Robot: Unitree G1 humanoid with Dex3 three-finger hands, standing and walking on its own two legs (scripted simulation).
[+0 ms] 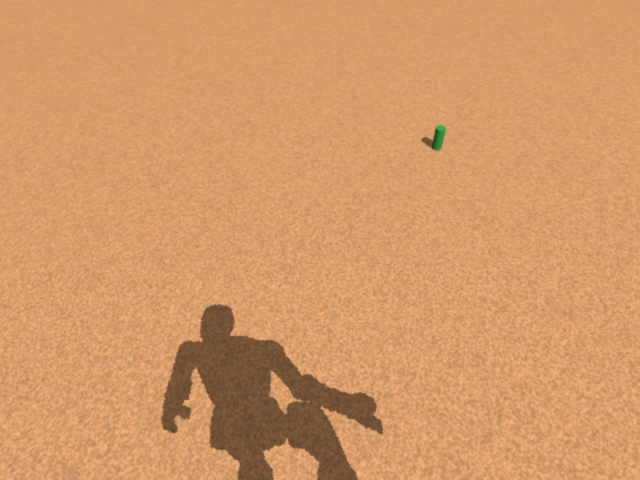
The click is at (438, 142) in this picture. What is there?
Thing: slim round
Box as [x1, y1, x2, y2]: [432, 125, 445, 150]
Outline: 441,125 436,126 432,144 432,148 437,150 441,147 445,127
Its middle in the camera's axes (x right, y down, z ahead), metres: +0.62 -0.53 +2.04
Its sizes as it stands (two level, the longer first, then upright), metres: 0.051 0.051 0.122
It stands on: the floor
